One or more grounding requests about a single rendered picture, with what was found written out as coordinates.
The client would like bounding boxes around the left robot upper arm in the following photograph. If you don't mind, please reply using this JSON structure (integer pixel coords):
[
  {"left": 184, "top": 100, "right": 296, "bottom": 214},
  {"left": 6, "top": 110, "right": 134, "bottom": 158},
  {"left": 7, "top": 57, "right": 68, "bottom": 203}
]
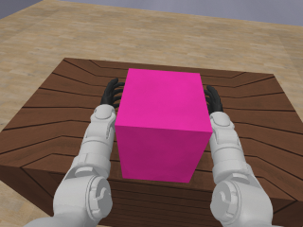
[{"left": 23, "top": 175, "right": 113, "bottom": 227}]

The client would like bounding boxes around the right robot upper arm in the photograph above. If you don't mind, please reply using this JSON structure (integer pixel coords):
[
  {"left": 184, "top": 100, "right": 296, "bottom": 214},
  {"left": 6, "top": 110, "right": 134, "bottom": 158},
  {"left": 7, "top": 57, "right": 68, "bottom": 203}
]
[{"left": 210, "top": 180, "right": 283, "bottom": 227}]

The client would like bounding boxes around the left robot forearm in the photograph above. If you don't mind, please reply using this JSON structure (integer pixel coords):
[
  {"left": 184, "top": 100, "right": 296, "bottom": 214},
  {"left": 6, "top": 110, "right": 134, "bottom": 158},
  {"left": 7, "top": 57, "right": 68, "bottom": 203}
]
[{"left": 53, "top": 104, "right": 116, "bottom": 212}]

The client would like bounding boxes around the right robot forearm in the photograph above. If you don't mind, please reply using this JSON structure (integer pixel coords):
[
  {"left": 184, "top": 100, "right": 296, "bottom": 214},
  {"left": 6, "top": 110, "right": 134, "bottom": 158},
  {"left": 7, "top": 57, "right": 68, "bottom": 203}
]
[{"left": 209, "top": 112, "right": 274, "bottom": 214}]

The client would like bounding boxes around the robot right hand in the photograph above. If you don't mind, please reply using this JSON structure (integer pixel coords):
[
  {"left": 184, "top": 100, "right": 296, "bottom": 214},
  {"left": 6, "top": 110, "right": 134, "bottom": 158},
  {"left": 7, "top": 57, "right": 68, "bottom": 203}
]
[{"left": 204, "top": 85, "right": 223, "bottom": 115}]

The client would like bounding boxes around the pedestal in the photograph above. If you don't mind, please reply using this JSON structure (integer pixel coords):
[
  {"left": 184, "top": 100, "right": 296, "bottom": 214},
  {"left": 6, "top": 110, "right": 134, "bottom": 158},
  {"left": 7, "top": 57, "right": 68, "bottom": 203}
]
[{"left": 0, "top": 58, "right": 303, "bottom": 227}]

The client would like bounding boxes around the carton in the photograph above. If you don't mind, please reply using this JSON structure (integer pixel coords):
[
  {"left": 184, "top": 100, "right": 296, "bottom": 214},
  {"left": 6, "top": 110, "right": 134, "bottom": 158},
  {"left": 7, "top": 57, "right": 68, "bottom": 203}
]
[{"left": 115, "top": 68, "right": 213, "bottom": 183}]

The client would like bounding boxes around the robot left hand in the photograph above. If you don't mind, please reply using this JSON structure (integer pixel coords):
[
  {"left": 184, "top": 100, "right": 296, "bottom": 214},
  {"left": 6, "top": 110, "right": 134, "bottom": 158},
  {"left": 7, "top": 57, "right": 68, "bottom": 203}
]
[{"left": 99, "top": 78, "right": 125, "bottom": 108}]

